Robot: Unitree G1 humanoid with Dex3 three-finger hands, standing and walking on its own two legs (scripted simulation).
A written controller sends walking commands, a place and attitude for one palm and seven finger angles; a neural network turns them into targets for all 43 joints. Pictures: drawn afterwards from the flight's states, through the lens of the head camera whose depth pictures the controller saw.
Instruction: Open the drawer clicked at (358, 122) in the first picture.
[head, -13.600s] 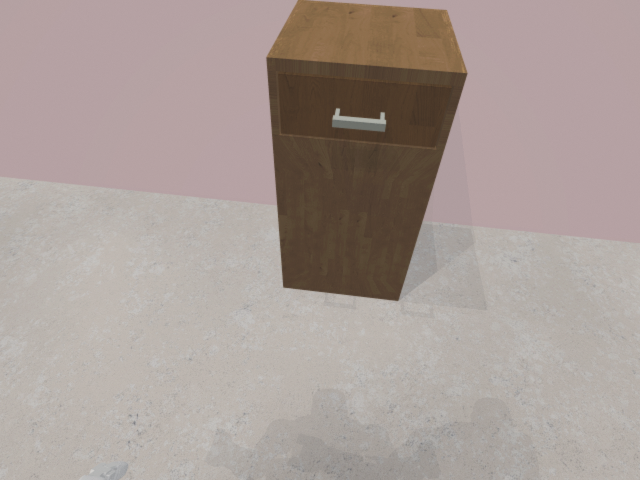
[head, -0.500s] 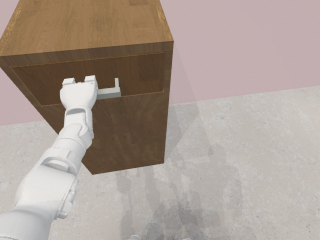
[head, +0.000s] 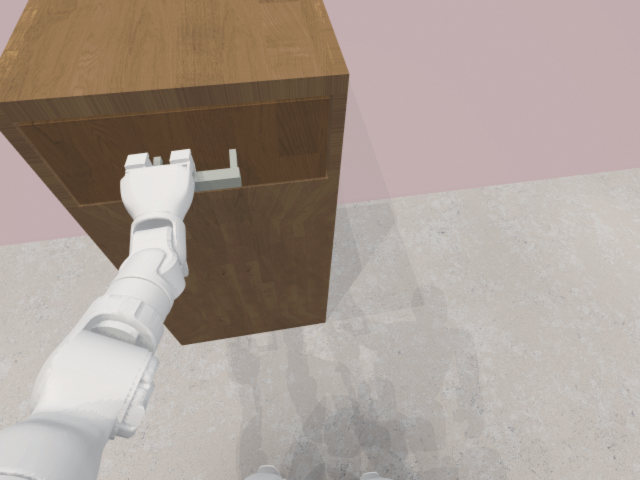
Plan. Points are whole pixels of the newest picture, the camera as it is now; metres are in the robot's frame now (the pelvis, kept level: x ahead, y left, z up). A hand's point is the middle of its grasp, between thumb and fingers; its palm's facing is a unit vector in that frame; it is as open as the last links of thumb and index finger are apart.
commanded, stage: close the thumb around the handle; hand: left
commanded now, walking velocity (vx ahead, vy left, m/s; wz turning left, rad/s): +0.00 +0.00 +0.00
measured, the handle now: (195, 171) +0.53 +0.17 +0.04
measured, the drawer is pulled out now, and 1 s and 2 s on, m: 0.00 0.00 0.06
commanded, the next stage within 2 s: pull the drawer open in 0.76 s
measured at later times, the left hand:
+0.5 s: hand (171, 212) +0.48 +0.20 +0.02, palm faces -0.04 -0.01 -1.00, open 8.7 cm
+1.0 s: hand (171, 212) +0.48 +0.20 +0.02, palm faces -0.04 -0.02 -1.00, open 5.4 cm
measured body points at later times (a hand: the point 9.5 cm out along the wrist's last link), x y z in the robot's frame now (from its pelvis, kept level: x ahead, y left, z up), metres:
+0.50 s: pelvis +0.01 -0.01 +0.00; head +0.09 -0.01 +0.44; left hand +0.47 +0.20 +0.07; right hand +0.04 -0.27 -0.13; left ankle +0.01 +0.09 -0.70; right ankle -0.02 -0.11 -0.70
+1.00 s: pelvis +0.01 +0.00 +0.00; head +0.10 +0.00 +0.44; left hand +0.47 +0.20 +0.07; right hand +0.04 -0.27 -0.13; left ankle +0.01 +0.09 -0.70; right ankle -0.02 -0.11 -0.70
